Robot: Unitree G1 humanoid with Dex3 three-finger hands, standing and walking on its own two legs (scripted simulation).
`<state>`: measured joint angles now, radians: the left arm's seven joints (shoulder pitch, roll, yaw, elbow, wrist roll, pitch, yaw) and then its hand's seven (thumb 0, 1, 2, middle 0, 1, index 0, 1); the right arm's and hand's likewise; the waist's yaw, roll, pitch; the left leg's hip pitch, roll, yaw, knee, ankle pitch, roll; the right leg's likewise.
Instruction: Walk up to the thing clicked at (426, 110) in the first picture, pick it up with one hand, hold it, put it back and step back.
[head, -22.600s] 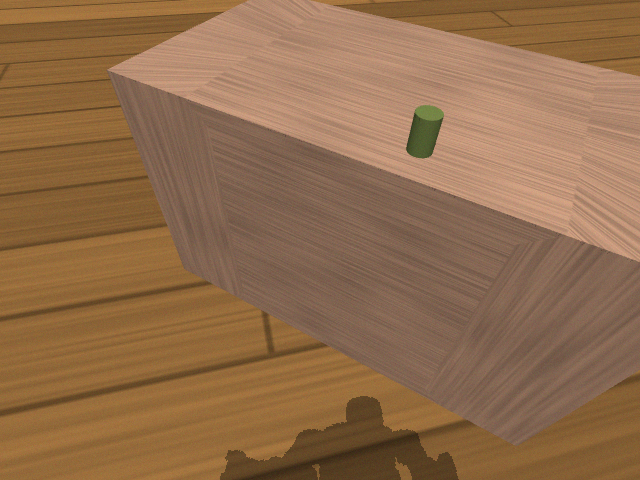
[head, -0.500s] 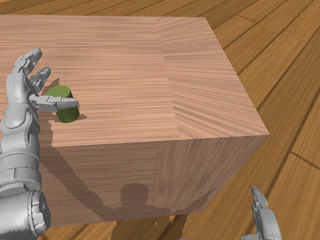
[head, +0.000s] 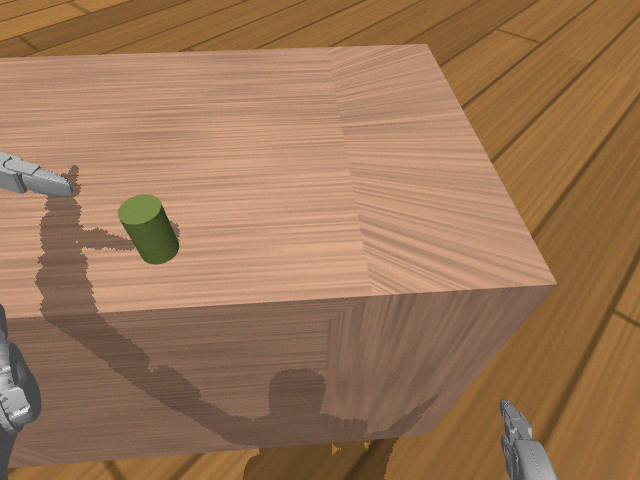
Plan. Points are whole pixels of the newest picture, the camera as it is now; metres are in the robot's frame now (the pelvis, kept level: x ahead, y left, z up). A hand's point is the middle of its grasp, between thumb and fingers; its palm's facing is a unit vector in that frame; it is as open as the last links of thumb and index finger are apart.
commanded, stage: sink last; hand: left
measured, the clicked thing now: (150, 230) +0.42 +0.21 +0.08
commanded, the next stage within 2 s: home in 0.94 s
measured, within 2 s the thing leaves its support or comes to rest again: neither
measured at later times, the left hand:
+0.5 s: hand out of the picture +0.23 +0.27 +0.20, palm faces +0.45 -0.80 -0.40, open 17.5 cm
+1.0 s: hand out of the picture +0.16 +0.25 +0.21, palm faces +0.48 -0.75 -0.46, open 17.5 cm
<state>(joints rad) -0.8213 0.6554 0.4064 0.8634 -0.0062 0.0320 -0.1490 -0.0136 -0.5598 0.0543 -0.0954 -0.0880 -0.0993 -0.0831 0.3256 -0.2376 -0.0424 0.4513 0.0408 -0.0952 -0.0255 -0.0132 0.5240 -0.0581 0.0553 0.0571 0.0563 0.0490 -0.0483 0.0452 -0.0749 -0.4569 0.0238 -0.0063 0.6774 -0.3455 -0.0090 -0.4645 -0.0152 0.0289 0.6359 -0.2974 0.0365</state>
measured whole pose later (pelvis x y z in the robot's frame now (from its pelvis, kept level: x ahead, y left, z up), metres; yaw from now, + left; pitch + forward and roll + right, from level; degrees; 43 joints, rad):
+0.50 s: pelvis +0.01 -0.01 +0.01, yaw +2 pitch +1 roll +0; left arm 0.25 0.39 0.43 -0.30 -0.09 -0.12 -0.01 -0.02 -0.56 0.01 -0.08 -0.06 -0.08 -0.05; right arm 0.32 -0.24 -0.16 0.51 0.04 -0.05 -0.02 -0.01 0.50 -0.06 0.06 0.06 0.06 0.05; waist 0.06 0.06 -0.03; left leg -0.29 0.01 -0.04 0.61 -0.34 -0.02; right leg -0.29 -0.03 0.00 0.59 -0.31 0.03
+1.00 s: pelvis -0.02 -0.02 +0.01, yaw +3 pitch -4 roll +0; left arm 0.41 0.39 0.43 -0.37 -0.06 -0.32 0.03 -0.01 -0.55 0.04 -0.07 -0.06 -0.07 -0.06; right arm 0.31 -0.23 -0.19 0.52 0.02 -0.16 -0.05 -0.01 0.50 -0.06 0.06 0.06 0.06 0.05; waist 0.06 0.04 0.02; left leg -0.21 0.01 -0.05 0.55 -0.28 -0.03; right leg -0.22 -0.03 -0.01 0.56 -0.27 0.02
